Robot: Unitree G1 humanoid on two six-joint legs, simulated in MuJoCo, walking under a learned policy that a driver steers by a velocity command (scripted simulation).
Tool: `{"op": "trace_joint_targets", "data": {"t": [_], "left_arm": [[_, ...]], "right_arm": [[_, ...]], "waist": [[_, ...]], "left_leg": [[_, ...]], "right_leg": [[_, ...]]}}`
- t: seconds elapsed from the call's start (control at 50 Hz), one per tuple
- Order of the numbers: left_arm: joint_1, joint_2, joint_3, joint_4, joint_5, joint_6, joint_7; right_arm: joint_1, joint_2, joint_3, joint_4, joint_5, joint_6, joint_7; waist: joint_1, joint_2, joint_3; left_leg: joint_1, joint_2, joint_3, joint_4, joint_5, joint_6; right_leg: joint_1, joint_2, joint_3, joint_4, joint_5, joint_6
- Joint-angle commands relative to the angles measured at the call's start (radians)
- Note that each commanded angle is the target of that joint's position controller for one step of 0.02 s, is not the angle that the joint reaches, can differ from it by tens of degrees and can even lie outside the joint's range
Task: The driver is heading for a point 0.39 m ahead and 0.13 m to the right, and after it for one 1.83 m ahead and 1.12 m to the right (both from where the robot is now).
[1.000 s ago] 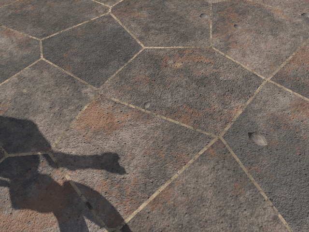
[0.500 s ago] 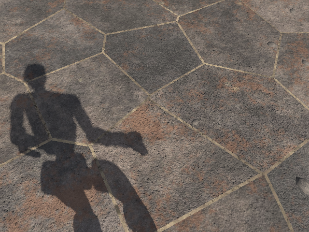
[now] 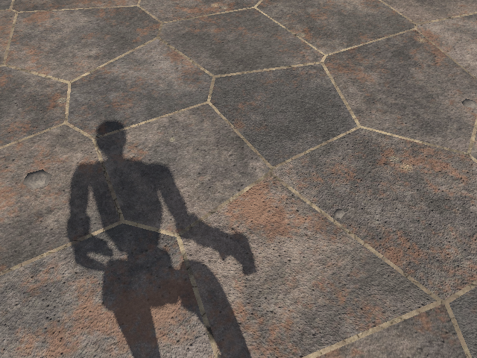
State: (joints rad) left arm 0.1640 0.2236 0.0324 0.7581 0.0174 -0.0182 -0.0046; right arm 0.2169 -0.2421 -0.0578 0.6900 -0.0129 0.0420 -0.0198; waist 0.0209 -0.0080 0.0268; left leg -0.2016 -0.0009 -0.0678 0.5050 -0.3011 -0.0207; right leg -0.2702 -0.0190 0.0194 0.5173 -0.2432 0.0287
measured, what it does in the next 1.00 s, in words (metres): walks ahead: left foot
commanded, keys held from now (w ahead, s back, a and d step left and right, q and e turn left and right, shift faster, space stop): no key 0.10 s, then w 0.52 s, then w+e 0.38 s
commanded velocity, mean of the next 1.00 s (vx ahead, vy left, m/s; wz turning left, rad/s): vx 0.33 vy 0.00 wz -0.10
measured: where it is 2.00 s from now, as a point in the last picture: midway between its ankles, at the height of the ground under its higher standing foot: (259, 333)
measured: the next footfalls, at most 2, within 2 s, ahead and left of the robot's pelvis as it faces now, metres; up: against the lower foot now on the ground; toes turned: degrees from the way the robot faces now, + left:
left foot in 0.82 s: +0.40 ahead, +0.14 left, +0.00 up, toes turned -4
right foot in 1.32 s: +0.60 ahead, -0.15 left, +0.00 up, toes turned -21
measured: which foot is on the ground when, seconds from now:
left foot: down 0.00-0.32, up 0.34-0.80, down 0.82-1.00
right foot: down 0.00-0.82, up 0.84-1.00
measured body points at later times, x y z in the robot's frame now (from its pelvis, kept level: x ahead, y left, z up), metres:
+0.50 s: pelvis +0.07 -0.02 +0.01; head +0.08 -0.04 +0.46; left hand +0.07 +0.25 -0.11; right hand +0.20 -0.29 -0.11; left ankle +0.06 +0.14 -0.66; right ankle +0.02 -0.11 -0.74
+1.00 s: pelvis +0.32 +0.04 +0.01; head +0.35 +0.04 +0.45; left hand +0.43 +0.32 -0.12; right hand +0.40 -0.24 -0.10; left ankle +0.36 +0.14 -0.74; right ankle +0.27 -0.11 -0.65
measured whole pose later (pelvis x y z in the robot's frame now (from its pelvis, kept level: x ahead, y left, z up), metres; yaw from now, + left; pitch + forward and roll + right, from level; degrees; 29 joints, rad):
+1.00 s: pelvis +0.32 +0.04 +0.01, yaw -9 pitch +1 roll +2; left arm 0.30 0.31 0.07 0.80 -0.04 -0.04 0.02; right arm 0.22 -0.25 -0.07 0.78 -0.01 -0.11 0.02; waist 0.00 -0.05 0.04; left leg -0.23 -0.03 0.11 0.38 -0.16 0.04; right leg -0.52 -0.09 0.06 1.18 -0.30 -0.02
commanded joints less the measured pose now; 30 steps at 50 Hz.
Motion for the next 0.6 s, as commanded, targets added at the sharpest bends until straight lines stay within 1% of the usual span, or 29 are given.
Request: {"op": "trace_joint_targets", "data": {"t": [0.02, 0.04, 0.06, 0.1, 0.12, 0.14, 0.16, 0.18, 0.2, 0.22, 0.24, 0.26, 0.28, 0.3, 0.32, 0.34, 0.36, 0.38, 0.4, 0.42, 0.44, 0.46, 0.48, 0.5, 0.54, 0.58, 0.6], "left_arm": [[-0.039, 0.113, 0.029, -0.054, 0.003, -0.011, 0.005], [-0.027, 0.114, 0.030, -0.052, 0.003, -0.004, 0.009], [-0.018, 0.111, 0.030, -0.047, 0.001, -0.002, 0.012], [-0.005, 0.107, 0.030, -0.033, -0.001, -0.001, 0.017], [0.009, 0.100, 0.029, -0.020, -0.001, 0.001, 0.019], [0.012, 0.100, 0.031, -0.012, -0.006, 0.002, 0.022], [0.011, 0.102, 0.034, -0.011, -0.014, -0.001, 0.024], [-0.004, 0.103, 0.036, -0.019, -0.020, -0.009, 0.024], [-0.021, 0.103, 0.038, -0.032, -0.029, -0.021, 0.021], [-0.022, 0.106, 0.041, -0.038, -0.038, -0.035, 0.017], [-0.012, 0.108, 0.044, -0.037, -0.044, -0.047, 0.010], [0.006, 0.101, 0.043, -0.032, -0.050, -0.058, 0.001], [0.049, 0.092, 0.041, -0.014, -0.051, -0.068, -0.008], [0.128, 0.090, 0.045, 0.027, -0.046, -0.076, -0.014], [0.209, 0.107, 0.055, 0.069, -0.034, -0.078, -0.018], [0.311, 0.173, 0.070, 0.089, -0.025, -0.083, -0.014], [0.376, 0.285, 0.092, 0.088, -0.019, -0.091, -0.026], [0.319, 0.232, 0.072, 0.069, -0.011, -0.098, -0.025], [0.266, 0.184, 0.057, 0.052, -0.018, -0.099, -0.017], [0.237, 0.178, 0.054, 0.040, -0.019, -0.097, -0.013], [0.217, 0.175, 0.049, 0.038, -0.020, -0.093, -0.012], [0.220, 0.152, 0.039, 0.040, -0.017, -0.089, -0.011], [0.240, 0.132, 0.032, 0.047, -0.016, -0.086, -0.010], [0.263, 0.130, 0.030, 0.055, -0.018, -0.083, -0.008], [0.289, 0.140, 0.029, 0.065, -0.021, -0.075, -0.001], [0.298, 0.159, 0.031, 0.070, -0.020, -0.066, 0.008], [0.305, 0.168, 0.032, 0.073, -0.021, -0.063, 0.012]], "right_arm": [[-0.032, -0.100, -0.022, -0.063, -0.013, -0.029, 0.005], [-0.032, -0.102, -0.021, -0.059, -0.010, -0.036, 0.004], [-0.022, -0.098, -0.018, -0.053, -0.009, -0.041, 0.001], [-0.009, -0.087, -0.013, -0.044, -0.007, -0.046, -0.002], [0.009, -0.086, -0.012, -0.035, -0.006, -0.045, -0.005], [0.025, -0.104, -0.018, -0.030, -0.002, -0.041, -0.009], [0.043, -0.139, -0.028, -0.029, 0.003, -0.037, -0.011], [0.070, -0.163, -0.033, -0.028, 0.007, -0.037, -0.012], [0.085, -0.182, -0.038, -0.022, 0.012, -0.042, -0.013], [0.086, -0.182, -0.037, -0.016, 0.019, -0.050, -0.015], [0.078, -0.171, -0.034, -0.012, 0.024, -0.059, -0.015], [0.061, -0.159, -0.030, -0.012, 0.030, -0.065, -0.014], [0.020, -0.150, -0.027, -0.019, 0.040, -0.066, -0.010], [-0.024, -0.140, -0.024, -0.026, 0.045, -0.064, -0.007], [-0.041, -0.110, -0.017, -0.031, 0.036, -0.066, -0.007], [-0.062, -0.042, 0.002, -0.053, 0.028, -0.075, -0.006], [-0.083, -0.063, -0.006, -0.107, 0.043, -0.093, -0.014], [-0.066, -0.119, -0.022, -0.098, 0.058, -0.107, -0.014], [-0.045, -0.122, -0.024, -0.078, 0.060, -0.118, -0.003], [-0.033, -0.112, -0.024, -0.056, 0.049, -0.125, 0.003], [-0.045, -0.107, -0.026, -0.051, 0.038, -0.129, 0.007], [-0.057, -0.103, -0.028, -0.048, 0.031, -0.130, 0.014], [-0.061, -0.092, -0.026, -0.045, 0.029, -0.128, 0.022], [-0.069, -0.081, -0.024, -0.045, 0.028, -0.125, 0.027], [-0.118, -0.060, -0.016, -0.060, 0.026, -0.121, 0.031], [-0.186, -0.038, -0.004, -0.082, 0.028, -0.126, 0.037], [-0.219, -0.033, 0.000, -0.091, 0.031, -0.128, 0.043]], "waist": [[-0.001, 0.081, -0.048], [0.001, 0.088, -0.024], [0.004, 0.092, -0.013], [0.003, 0.081, -0.003], [-0.002, 0.081, -0.019], [-0.013, 0.093, -0.005], [-0.026, 0.132, 0.023], [-0.044, 0.174, 0.055], [-0.054, 0.208, 0.091], [-0.050, 0.221, 0.116], [-0.040, 0.229, 0.123], [-0.026, 0.221, 0.119], [0.005, 0.195, 0.107], [0.049, 0.161, 0.075], [0.075, 0.111, 0.037], [0.096, -0.069, -0.003], [0.102, -0.311, 0.002], [0.070, -0.216, 0.044], [0.043, -0.143, 0.087], [0.032, -0.099, 0.075], [0.025, -0.076, 0.078], [0.026, -0.078, 0.064], [0.030, -0.087, 0.048], [0.034, -0.086, 0.037], [0.045, -0.072, 0.038], [0.060, -0.071, 0.049], [0.069, -0.078, 0.058]], "left_leg": [[-0.055, 0.070, -0.076, -0.106, 0.079, 0.059], [-0.073, 0.068, -0.077, -0.108, 0.071, 0.053], [-0.084, 0.065, -0.074, -0.108, 0.066, 0.050], [-0.096, 0.060, -0.073, -0.108, 0.044, 0.047], [-0.091, 0.053, -0.071, -0.120, -0.062, 0.052], [-0.098, 0.053, -0.088, -0.142, -0.224, 0.071], [-0.111, 0.084, -0.145, -0.184, -0.387, 0.103], [-0.114, 0.144, -0.239, -0.248, -0.515, 0.148], [-0.127, 0.207, -0.335, -0.293, -0.568, 0.193], [-0.136, 0.249, -0.395, -0.312, -0.557, 0.224], [-0.115, 0.268, -0.412, -0.309, -0.511, 0.236], [-0.098, 0.266, -0.391, -0.294, -0.457, 0.231], [-0.126, 0.237, -0.333, -0.269, -0.399, 0.210], [-0.188, 0.187, -0.259, -0.224, -0.335, 0.180], [-0.234, 0.127, -0.182, -0.116, -0.245, 0.146], [-0.344, 0.024, -0.040, 0.166, -0.162, 0.077], [-0.543, -0.067, 0.029, 0.439, -0.260, 0.036], [-0.626, -0.013, -0.052, 0.600, -0.282, 0.048], [-0.667, 0.034, -0.061, 0.652, -0.177, 0.066], [-0.670, 0.060, -0.037, 0.648, -0.085, 0.079], [-0.671, 0.085, -0.029, 0.614, -0.007, 0.082], [-0.631, 0.101, -0.016, 0.579, 0.053, 0.079], [-0.606, 0.098, 0.007, 0.555, 0.100, 0.069], [-0.601, 0.095, 0.027, 0.522, 0.133, 0.057], [-0.597, 0.088, 0.053, 0.420, 0.185, 0.032], [-0.553, 0.076, 0.070, 0.286, 0.260, 0.015], [-0.524, 0.069, 0.077, 0.225, 0.299, 0.010]], "right_leg": [[0.063, -0.018, 0.008, -0.036, 0.057, 0.000], [0.055, -0.018, 0.010, -0.037, 0.063, -0.002], [0.055, -0.020, 0.014, -0.040, 0.062, -0.005], [0.056, -0.020, 0.014, -0.041, 0.056, -0.004], [0.056, -0.004, -0.006, -0.029, -0.009, -0.003], [0.025, 0.025, -0.039, 0.012, -0.105, -0.003], [-0.032, 0.053, -0.076, 0.078, -0.191, -0.006], [-0.102, 0.064, -0.093, 0.157, -0.220, -0.011], [-0.146, 0.053, -0.081, 0.234, -0.216, -0.025], [-0.178, 0.024, -0.050, 0.279, -0.215, -0.047], [-0.207, 0.002, -0.030, 0.293, -0.240, -0.070], [-0.196, -0.010, -0.026, 0.244, -0.268, -0.094], [-0.098, -0.005, -0.040, 0.130, -0.237, -0.115], [0.072, 0.021, -0.067, 0.011, -0.102, -0.121], [0.199, 0.028, -0.043, -0.021, -0.033, -0.108], [0.311, -0.131, 0.213, -0.152, -0.171, -0.151], [0.371, -0.344, 0.665, -0.339, -0.336, -0.300], [0.336, -0.395, 0.746, -0.368, -0.400, -0.346], [0.323, -0.358, 0.636, -0.352, -0.400, -0.318], [0.322, -0.308, 0.531, -0.352, -0.352, -0.277], [0.319, -0.280, 0.453, -0.359, -0.245, -0.249], [0.305, -0.240, 0.367, -0.369, -0.138, -0.223], [0.304, -0.213, 0.303, -0.375, -0.035, -0.215], [0.313, -0.199, 0.252, -0.376, 0.062, -0.215], [0.314, -0.182, 0.178, -0.380, 0.198, -0.216], [0.282, -0.168, 0.122, -0.387, 0.247, -0.209], [0.263, -0.166, 0.104, -0.394, 0.244, -0.208]]}}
